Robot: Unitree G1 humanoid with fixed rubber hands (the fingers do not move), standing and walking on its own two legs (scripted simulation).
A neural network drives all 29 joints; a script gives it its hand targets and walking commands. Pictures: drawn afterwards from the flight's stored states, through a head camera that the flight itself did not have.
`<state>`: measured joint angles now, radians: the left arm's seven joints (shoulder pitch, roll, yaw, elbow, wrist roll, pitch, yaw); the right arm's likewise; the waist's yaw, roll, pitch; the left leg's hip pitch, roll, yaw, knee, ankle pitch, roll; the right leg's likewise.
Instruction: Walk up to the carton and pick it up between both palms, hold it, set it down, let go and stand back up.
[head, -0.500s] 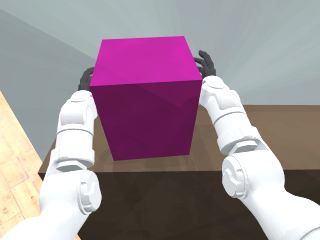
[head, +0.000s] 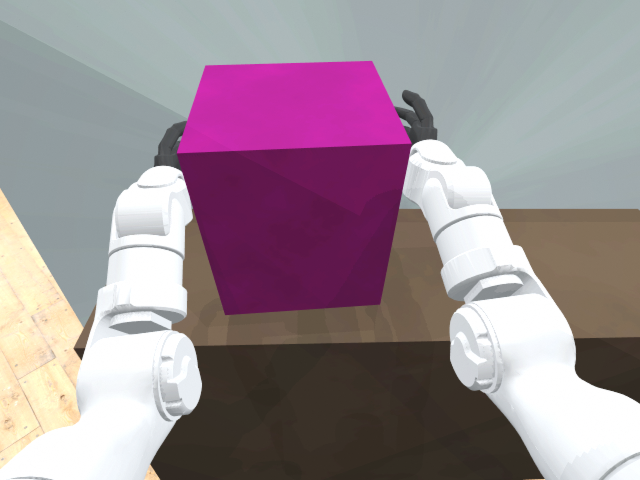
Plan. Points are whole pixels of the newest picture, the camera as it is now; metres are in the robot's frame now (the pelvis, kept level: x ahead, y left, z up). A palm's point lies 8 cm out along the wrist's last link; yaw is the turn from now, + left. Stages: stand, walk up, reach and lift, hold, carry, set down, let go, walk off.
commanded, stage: reach and lift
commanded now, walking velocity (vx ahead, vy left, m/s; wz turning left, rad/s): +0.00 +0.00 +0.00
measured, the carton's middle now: (296, 190) +0.41 +0.03 +0.20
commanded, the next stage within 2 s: hold in 0.40 s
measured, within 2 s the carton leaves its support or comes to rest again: neither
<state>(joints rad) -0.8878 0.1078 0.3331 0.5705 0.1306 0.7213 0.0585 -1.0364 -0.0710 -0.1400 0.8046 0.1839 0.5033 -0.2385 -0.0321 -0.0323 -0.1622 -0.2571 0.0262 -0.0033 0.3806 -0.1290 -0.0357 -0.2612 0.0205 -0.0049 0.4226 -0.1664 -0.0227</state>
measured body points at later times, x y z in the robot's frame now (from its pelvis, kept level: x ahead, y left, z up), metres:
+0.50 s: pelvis +0.00 +0.00 +0.00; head -0.07 +0.01 +0.44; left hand +0.39 +0.18 +0.25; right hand +0.41 -0.12 +0.29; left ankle +0.05 +0.14 -0.74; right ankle +0.04 -0.10 -0.74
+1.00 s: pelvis +0.00 +0.00 +0.00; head -0.08 +0.01 +0.44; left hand +0.39 +0.18 +0.26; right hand +0.40 -0.13 +0.29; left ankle +0.05 +0.14 -0.74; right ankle +0.04 -0.10 -0.74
